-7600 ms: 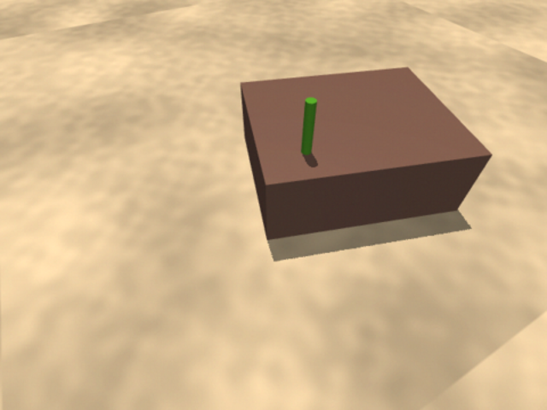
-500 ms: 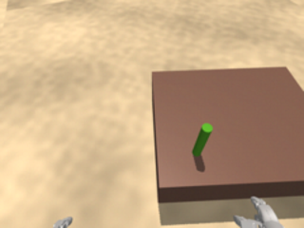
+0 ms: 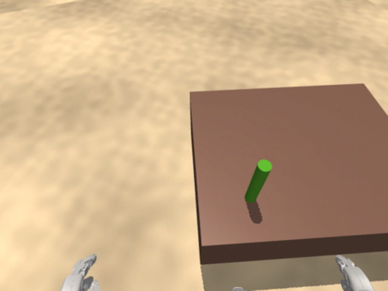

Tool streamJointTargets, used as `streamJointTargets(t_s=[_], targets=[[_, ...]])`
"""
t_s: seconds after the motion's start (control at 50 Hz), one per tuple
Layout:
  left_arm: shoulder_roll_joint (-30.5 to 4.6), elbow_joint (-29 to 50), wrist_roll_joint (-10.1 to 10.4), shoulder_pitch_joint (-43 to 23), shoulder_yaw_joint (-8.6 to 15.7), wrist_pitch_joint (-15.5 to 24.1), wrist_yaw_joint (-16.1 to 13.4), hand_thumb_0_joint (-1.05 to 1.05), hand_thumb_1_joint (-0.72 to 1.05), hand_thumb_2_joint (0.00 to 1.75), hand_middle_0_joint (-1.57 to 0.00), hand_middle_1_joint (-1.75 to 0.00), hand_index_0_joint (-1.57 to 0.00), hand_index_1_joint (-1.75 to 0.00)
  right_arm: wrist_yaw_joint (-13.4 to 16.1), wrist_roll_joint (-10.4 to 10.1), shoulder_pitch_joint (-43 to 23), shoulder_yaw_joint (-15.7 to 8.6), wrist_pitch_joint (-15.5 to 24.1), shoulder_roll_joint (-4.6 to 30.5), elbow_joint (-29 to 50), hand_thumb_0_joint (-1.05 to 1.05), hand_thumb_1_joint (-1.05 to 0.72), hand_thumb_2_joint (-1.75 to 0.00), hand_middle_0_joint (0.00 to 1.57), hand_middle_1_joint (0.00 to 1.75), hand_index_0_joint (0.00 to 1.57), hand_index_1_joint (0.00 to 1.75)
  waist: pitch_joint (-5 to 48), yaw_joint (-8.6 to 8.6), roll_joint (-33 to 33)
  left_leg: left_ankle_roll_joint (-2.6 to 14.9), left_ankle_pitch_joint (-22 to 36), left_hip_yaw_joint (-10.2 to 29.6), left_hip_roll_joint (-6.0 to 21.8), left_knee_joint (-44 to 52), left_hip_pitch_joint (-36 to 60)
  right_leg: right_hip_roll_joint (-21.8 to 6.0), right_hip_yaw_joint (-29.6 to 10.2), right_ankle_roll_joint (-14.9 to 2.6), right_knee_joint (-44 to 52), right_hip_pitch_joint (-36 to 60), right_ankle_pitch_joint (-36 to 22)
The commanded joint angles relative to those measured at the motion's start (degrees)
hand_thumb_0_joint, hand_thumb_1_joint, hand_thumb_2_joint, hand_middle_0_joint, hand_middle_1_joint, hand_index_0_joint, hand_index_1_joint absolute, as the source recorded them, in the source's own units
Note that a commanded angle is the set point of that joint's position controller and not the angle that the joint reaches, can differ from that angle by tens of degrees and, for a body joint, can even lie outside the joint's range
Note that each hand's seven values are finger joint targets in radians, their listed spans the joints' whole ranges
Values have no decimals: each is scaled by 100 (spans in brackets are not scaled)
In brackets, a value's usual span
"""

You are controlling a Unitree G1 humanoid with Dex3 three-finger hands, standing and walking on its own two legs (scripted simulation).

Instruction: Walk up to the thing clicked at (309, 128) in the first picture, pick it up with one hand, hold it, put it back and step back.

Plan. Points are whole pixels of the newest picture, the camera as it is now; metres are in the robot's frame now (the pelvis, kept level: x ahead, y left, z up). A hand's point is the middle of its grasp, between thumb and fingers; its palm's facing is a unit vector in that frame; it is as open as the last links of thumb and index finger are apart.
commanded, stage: go down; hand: right
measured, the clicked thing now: (256, 183) +0.48 -0.20 -0.27
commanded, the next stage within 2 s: none
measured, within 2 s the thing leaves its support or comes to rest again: neither
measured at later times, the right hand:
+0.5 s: hand (333, 290) +0.15 -0.28 -0.11, palm faces +0.04 +0.95 -0.30, open 17.6 cm
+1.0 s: hand (343, 278) +0.17 -0.30 -0.10, palm faces +0.12 +0.95 -0.30, open 17.5 cm
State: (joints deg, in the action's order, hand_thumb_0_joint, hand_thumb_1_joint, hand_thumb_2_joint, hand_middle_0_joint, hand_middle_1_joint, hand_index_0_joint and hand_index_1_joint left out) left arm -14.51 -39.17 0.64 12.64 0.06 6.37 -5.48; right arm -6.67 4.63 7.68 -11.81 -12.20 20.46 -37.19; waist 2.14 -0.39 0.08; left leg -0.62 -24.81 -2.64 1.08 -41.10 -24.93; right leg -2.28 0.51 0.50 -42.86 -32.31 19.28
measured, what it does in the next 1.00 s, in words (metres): stands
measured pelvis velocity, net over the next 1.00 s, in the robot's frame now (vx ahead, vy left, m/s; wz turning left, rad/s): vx -0.02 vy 0.00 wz -0.02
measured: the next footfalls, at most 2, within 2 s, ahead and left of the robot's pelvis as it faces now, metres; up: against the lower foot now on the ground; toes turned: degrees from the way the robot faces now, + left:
none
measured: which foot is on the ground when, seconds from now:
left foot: down 0.00-1.00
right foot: down 0.00-1.00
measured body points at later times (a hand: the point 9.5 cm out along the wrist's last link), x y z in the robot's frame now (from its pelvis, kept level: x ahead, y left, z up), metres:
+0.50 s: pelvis +0.00 +0.00 -0.02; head +0.06 -0.01 +0.43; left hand +0.16 +0.26 -0.11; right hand +0.15 -0.33 -0.09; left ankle -0.05 +0.13 -0.71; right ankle +0.02 -0.12 -0.71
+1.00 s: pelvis -0.02 +0.00 -0.03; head +0.04 -0.02 +0.41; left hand +0.14 +0.25 -0.11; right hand +0.16 -0.35 -0.08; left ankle -0.05 +0.13 -0.71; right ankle +0.02 -0.12 -0.71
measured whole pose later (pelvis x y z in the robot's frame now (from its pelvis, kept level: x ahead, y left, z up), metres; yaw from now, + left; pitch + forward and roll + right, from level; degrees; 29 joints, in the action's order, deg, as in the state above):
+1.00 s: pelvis -0.02 +0.00 -0.03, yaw -1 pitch +11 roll +3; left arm -13.7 -35.7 0.7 13.8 -2.2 12.9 -10.7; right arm -10.0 -1.8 11.5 -16.4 -20.2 25.5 -17.7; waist 5.5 -1.5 -0.8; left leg -0.5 -29.7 -5.1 0.6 -53.6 -35.2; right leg -2.6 -2.6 0.5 -57.0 -44.6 23.9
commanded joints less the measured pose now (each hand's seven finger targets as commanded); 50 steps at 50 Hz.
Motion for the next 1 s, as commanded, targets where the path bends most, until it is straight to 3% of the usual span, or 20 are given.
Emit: streamJointTargets(t_s=[0.0,0.12,0.22,0.36,0.42,0.5,0.76,0.88,0.98], targets=[[-890,766,47,39,331,269,-156,0,89,90,-20,-30,-19,-30,37,-123,66,-403,-44,1345,1083,0,56,-2,5,5,4,5,1216,-50,-436,70,2029,-42,-183,405,-100,100,-19,-121,242,1313,-1886],[-869,1016,97,-45,278,303,-240,0,88,90,-20,-30,-19,-30,-132,-218,320,-473,-326,1433,1338,0,61,-3,3,6,4,6,881,-43,-339,41,1719,-12,-159,378,-318,140,12,-155,106,919,-1410],[-852,1105,83,53,301,353,-262,0,89,90,-20,-30,-19,-30,-234,-269,508,-621,-440,1581,1737,0,61,-4,3,6,3,6,1266,-59,-323,9,2175,-22,-142,119,-332,124,-34,-181,-192,939,-1888],[-822,1178,56,93,300,435,-325,0,88,91,-20,-30,-19,-30,-290,-322,711,-711,-486,1604,2323,0,58,-3,4,5,4,5,1533,-77,-490,15,2129,-17,-139,-121,-573,112,-93,-193,-455,856,-1893],[-831,1242,58,72,286,459,-356,0,88,91,-20,-30,-19,-30,-283,-351,862,-729,-543,1568,2459,0,59,-3,4,5,4,5,1413,-67,-600,61,1769,-56,-176,-172,-720,94,-128,-159,-436,708,-1601],[-812,1279,67,90,281,504,-399,0,88,91,-20,-30,-19,-30,-274,-383,1060,-765,-678,1586,2680,0,55,-4,4,5,4,5,1538,-72,-448,6,1973,-42,-159,-207,-708,110,-135,-194,-593,625,-1674],[-788,1415,74,22,244,713,-522,0,89,90,-20,-30,-19,-30,-235,-459,1227,-716,-932,1483,3185,0,56,-4,4,5,4,5,1272,-116,-540,79,1188,-145,-226,-305,-998,78,-241,-151,-536,321,-988],[-786,1192,27,46,165,863,-602,0,87,90,-20,-30,-20,-31,-157,-537,-213,-998,-624,1968,3294,0,57,-5,4,5,4,5,1049,-306,-673,82,454,-54,-194,-300,-1363,62,-290,-162,-478,69,-97],[-910,891,1,35,150,964,-669,0,87,90,-21,-30,-20,-31,-348,-764,-1431,-1341,-171,2411,2756,0,58,-4,4,5,4,5,1307,-328,-866,103,396,-23,-178,-359,-1414,49,-330,-134,-450,217,-4]])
